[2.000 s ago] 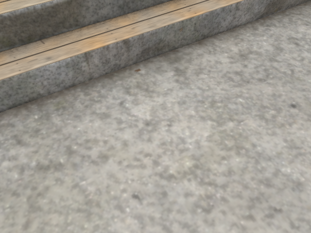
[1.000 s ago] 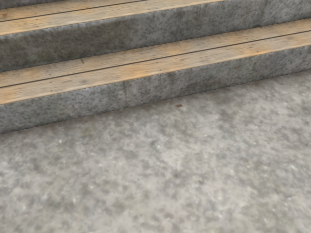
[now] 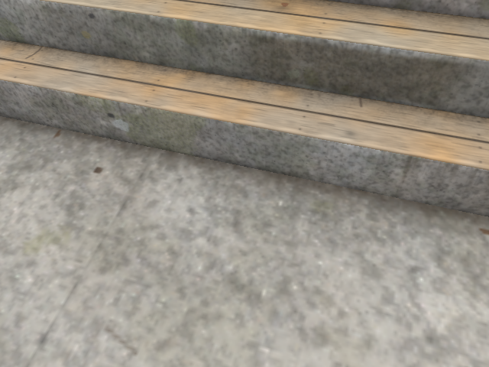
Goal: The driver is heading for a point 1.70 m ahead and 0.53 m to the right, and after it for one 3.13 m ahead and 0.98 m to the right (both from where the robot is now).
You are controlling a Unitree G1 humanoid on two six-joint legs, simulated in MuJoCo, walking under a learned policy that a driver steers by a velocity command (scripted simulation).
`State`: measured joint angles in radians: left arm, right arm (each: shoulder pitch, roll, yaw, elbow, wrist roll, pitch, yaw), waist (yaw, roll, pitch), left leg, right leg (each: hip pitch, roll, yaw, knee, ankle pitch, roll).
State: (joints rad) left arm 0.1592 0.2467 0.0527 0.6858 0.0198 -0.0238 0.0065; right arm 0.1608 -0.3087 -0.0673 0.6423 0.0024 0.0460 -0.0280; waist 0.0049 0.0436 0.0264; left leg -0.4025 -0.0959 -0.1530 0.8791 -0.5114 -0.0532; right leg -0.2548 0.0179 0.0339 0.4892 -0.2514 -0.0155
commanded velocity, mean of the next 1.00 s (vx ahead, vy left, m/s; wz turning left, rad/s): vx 0.00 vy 0.00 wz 0.05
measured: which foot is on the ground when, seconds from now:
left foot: up 0.00-0.16, down 0.18-1.00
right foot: down 0.00-1.00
